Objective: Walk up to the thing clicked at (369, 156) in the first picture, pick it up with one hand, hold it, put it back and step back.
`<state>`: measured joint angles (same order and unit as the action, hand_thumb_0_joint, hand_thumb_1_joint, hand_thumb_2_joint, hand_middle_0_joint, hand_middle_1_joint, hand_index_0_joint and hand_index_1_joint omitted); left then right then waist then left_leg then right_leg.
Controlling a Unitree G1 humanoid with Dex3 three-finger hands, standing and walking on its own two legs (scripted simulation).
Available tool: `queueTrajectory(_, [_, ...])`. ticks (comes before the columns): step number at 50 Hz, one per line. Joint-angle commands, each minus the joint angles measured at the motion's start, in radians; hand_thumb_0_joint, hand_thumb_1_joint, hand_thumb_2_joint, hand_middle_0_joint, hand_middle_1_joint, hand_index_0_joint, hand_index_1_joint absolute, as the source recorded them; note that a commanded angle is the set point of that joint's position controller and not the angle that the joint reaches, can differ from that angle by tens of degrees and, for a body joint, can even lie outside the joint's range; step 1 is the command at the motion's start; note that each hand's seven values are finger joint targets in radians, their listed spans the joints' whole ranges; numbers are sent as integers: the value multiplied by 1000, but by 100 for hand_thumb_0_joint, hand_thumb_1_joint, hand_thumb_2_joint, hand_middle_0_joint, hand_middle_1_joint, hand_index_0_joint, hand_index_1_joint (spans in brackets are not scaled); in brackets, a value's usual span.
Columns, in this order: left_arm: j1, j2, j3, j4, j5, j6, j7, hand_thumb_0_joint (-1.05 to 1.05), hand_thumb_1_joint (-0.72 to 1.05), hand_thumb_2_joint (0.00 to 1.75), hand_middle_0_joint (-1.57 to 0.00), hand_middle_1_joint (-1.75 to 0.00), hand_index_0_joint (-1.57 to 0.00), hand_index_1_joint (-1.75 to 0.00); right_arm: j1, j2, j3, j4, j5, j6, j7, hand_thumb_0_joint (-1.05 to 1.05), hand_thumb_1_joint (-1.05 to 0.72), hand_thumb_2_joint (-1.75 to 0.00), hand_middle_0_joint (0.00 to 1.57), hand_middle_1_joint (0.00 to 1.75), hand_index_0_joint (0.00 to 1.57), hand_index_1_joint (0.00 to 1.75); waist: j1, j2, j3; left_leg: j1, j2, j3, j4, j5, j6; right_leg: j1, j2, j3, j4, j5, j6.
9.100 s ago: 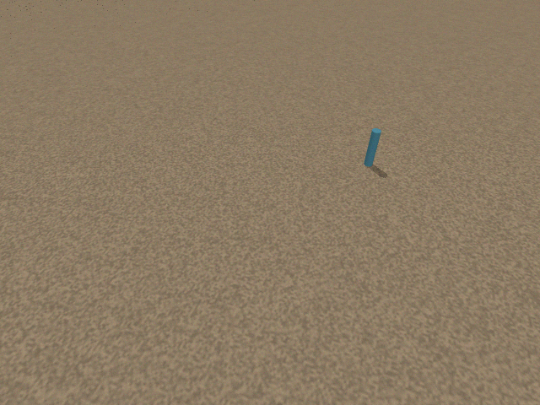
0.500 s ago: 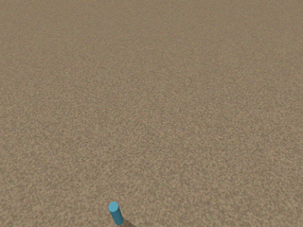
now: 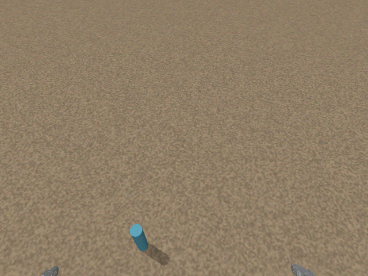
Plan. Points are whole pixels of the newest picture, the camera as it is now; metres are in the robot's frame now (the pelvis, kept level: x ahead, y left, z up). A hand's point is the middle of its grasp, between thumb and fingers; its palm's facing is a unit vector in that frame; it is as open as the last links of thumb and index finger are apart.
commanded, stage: go down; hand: left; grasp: from the side
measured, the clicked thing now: (139, 238) +0.41 +0.20 -0.62
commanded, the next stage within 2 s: none
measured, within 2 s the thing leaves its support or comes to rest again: neither
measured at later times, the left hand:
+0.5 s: hand out of the picture +0.15 +0.27 -0.15, palm faces +0.06 -0.95 -0.32, open 17.4 cm
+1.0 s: hand (70, 266) +0.24 +0.32 -0.23, palm faces +0.09 -0.98 -0.20, open 17.5 cm
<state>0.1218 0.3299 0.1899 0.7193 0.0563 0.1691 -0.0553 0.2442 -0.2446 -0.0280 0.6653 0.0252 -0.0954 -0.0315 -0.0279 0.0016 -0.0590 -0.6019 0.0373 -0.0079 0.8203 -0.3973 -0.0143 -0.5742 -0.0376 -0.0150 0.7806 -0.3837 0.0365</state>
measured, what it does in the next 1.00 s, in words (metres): lowers itself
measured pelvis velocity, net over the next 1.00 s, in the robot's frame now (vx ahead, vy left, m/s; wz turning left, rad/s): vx -0.04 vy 0.00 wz -0.01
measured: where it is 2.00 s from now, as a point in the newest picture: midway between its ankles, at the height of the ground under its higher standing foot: outside the picture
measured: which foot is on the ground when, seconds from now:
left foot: down 0.00-1.00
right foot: down 0.00-1.00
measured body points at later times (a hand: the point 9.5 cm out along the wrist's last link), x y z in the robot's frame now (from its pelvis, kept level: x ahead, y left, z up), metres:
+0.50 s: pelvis +0.00 +0.00 -0.04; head +0.08 +0.02 +0.40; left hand +0.14 +0.32 -0.13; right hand +0.17 -0.25 -0.12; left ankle +0.00 +0.13 -0.70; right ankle +0.00 -0.15 -0.70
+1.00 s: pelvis -0.04 +0.00 -0.15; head +0.10 +0.04 +0.27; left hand +0.23 +0.37 -0.21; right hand +0.13 -0.27 -0.23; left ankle +0.00 +0.13 -0.70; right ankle +0.00 -0.15 -0.70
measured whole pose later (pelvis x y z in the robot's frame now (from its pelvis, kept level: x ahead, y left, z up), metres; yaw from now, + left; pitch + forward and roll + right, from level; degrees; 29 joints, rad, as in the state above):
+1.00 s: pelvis -0.04 +0.00 -0.15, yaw -1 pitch +27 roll -4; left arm -0.08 0.52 0.45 0.67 -0.09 -0.13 -0.35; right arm 0.17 -0.29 -0.01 0.59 -0.01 -0.24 -0.08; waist -0.05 -0.02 -0.19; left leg -1.42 0.04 -0.08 1.58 -0.64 -0.02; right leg -1.37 -0.03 -0.04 1.53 -0.63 0.03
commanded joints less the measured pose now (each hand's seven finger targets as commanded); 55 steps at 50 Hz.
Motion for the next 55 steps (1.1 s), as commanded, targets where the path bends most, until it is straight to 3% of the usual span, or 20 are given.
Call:
queueTrajectory(1, [11,208,64,-257,5,-11,14,0,-57,6,-8,-9,-7,-11,-11,-159,-57,-149,-3,-61,-27,0,-84,-88,20,30,20,30,1,72,-234,93,-24,10,-44,249,7,42,39,-30,-13,205,-47])
queueTrajectory(2, [28,223,83,-275,5,1,14,0,-57,6,-8,-8,-6,-10,-16,-159,-57,-154,-3,-60,-32,0,-83,-88,20,30,20,30,2,67,-241,88,-22,5,-36,256,7,29,42,-32,-6,205,-46])
queueTrajectory(13, [170,189,73,-461,-18,118,-9,0,-59,7,-8,-9,-7,-10,-25,-145,-43,-218,-11,-86,-67,0,-82,-88,20,30,20,30,-7,100,-224,4,-14,-16,51,265,5,-66,44,-51,86,186,-47])
queueTrajectory(18, [190,199,94,-521,-26,128,-11,0,-60,7,-8,-8,-7,-9,-16,-139,-42,-242,-15,-99,-77,0,-84,-88,20,30,20,30,-18,70,-268,-35,-14,-21,104,272,12,-84,44,-49,122,202,-44])
queueTrajectory(22, [217,218,120,-558,-31,124,-17,0,-59,8,-7,-9,-6,-10,-19,-136,-43,-252,-17,-104,-81,0,-86,-89,20,30,20,30,-7,97,-288,-65,-11,-28,133,288,11,-114,43,-48,161,199,-48])
queueTrajectory(31, [251,229,159,-576,-49,96,-36,0,-53,9,-6,-6,-5,-7,-13,-132,-45,-260,-23,-116,-84,0,-90,-90,20,30,20,30,-6,108,-293,-137,-16,-25,175,199,14,-167,45,-44,198,136,-50])
queueTrajectory(32, [206,227,149,-580,-48,86,-39,0,-53,9,-6,-6,-5,-8,-19,-133,-43,-268,-21,-117,-85,0,-89,-90,20,30,20,30,-20,105,-289,-139,-14,-29,177,189,14,-186,45,-44,202,126,-52])
queueTrajectory(37, [-15,303,230,-414,-78,-45,-70,0,-56,8,-7,-6,-6,-7,-33,-142,-35,-234,-26,-155,-83,0,-91,-90,20,30,20,30,-38,57,-226,-324,-19,-17,299,32,30,-341,40,-31,286,12,-46])
queueTrajectory(42, [-162,364,284,-278,-138,-243,-207,0,-61,5,-7,-7,-7,-7,-31,-177,-50,-208,-26,-192,-67,0,-92,-90,20,30,20,30,-30,103,-345,-447,-23,-24,426,-74,30,-525,33,-11,449,-89,-54])
queueTrajectory(44, [-209,418,317,-280,-154,-310,-258,0,-60,4,-7,-7,-6,-7,-23,-191,-55,-194,-29,-192,-65,0,-91,-90,20,30,20,30,-9,154,-450,-449,-20,-34,475,-52,22,-562,26,0,507,-79,-56])
queueTrajectory(46, [-235,443,334,-192,-159,-354,-295,0,-58,5,-6,-7,-5,-7,-19,-203,-48,-176,-31,-186,-61,0,-89,-90,20,30,20,30,-3,148,-471,-499,-20,-45,517,-42,18,-620,28,-8,563,-77,-59])
queueTrajectory(48, [-312,495,373,-189,-161,-398,-313,0,-59,6,-5,-6,-5,-7,-17,-215,-47,-161,-31,-175,-56,0,-88,-89,20,30,20,30,21,191,-540,-491,-15,-56,546,-20,12,-675,30,-14,615,-69,-64])
queueTrajectory(53, [-270,518,442,-19,-176,-430,-349,0,-53,8,-5,-7,-4,-7,-10,-240,-41,-140,-28,-142,-40,0,-87,-89,20,30,20,30,47,153,-595,-533,-13,-75,600,63,17,-734,37,-44,702,-16,-72])
queueTrajectory(54, [-307,531,449,-33,-183,-440,-360,0,-56,8,-5,-6,-4,-7,-19,-243,-39,-138,-28,-136,-37,0,-88,-90,20,30,20,30,48,156,-599,-546,-13,-73,616,65,19,-750,39,-41,710,-15,-73])
queueTrajectory(55, [-424,593,474,-146,-187,-462,-371,0,-55,8,-5,-7,-4,-7,-3,-251,-48,-124,-29,-132,-35,0,-88,-90,20,30,20,30,40,187,-666,-527,-14,-73,644,92,20,-757,37,-38,728,3,-74])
